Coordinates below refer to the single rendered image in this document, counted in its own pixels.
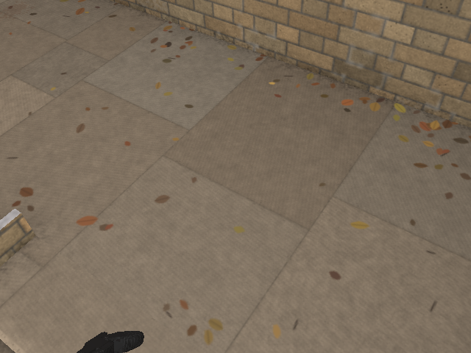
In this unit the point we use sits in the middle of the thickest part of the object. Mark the robot left hand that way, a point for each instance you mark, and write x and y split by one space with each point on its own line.
118 342

